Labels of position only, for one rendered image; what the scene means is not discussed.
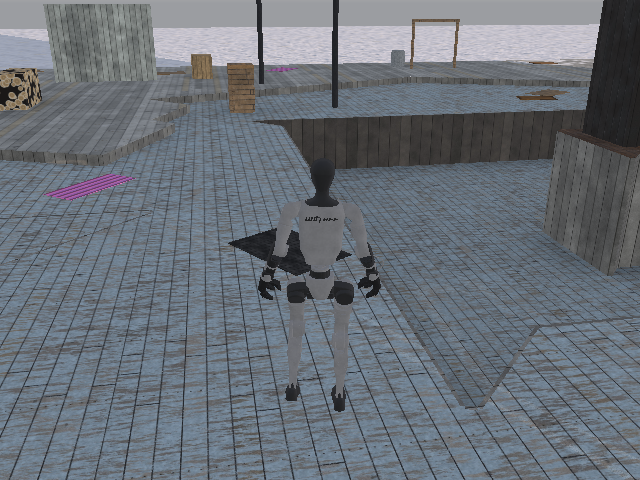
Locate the left robot thigh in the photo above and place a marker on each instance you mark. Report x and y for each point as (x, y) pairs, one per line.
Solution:
(296, 296)

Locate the robot right hand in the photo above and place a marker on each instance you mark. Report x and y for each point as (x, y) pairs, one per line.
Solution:
(368, 283)

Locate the right robot shin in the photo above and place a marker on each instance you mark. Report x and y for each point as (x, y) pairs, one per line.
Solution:
(340, 366)

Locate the right robot forearm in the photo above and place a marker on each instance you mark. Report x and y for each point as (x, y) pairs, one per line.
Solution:
(369, 265)

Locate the robot left hand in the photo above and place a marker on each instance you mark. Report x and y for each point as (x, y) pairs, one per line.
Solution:
(269, 285)

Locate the right robot upper arm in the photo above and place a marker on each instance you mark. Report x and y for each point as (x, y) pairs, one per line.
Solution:
(353, 212)

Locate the left robot upper arm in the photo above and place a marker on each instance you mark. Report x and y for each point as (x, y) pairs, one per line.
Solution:
(289, 211)

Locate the left robot forearm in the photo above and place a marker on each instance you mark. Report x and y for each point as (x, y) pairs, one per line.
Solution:
(271, 265)

